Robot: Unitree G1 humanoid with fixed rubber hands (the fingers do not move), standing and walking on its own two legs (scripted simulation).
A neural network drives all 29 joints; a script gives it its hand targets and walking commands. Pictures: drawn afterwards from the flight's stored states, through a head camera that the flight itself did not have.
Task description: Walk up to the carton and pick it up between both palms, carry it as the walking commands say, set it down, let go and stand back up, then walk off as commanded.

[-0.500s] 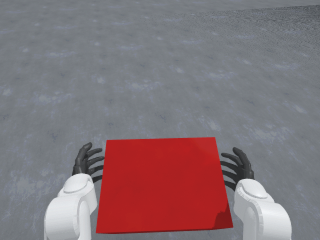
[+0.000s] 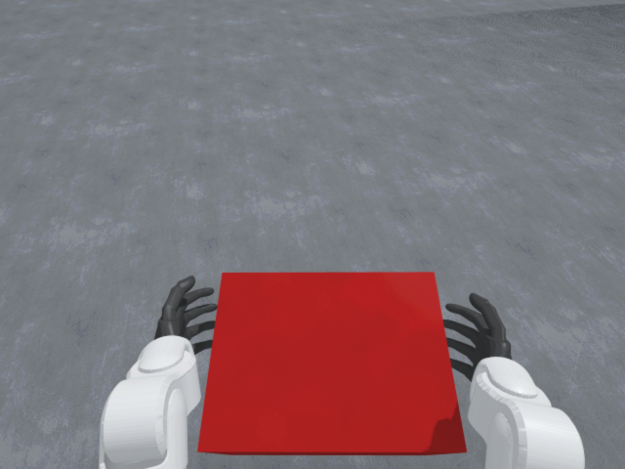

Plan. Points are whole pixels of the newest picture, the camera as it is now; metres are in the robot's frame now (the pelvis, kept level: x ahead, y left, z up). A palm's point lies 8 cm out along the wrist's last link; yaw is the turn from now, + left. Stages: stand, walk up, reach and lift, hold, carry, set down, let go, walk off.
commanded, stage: carry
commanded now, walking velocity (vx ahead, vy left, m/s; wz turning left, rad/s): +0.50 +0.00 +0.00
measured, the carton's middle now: (327, 368) +0.27 +0.00 +0.00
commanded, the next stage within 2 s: none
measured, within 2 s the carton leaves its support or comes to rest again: neither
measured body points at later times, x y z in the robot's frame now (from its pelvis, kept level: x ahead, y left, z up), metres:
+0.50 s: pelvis +0.34 +0.02 +0.00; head +0.36 +0.02 +0.45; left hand +0.61 +0.18 +0.08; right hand +0.58 -0.16 +0.08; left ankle +0.38 +0.09 -0.72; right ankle +0.15 -0.08 -0.63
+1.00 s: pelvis +0.69 -0.05 +0.02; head +0.71 -0.05 +0.46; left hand +0.94 +0.14 +0.08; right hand +0.95 -0.21 +0.08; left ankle +0.58 +0.08 -0.64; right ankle +0.72 -0.12 -0.72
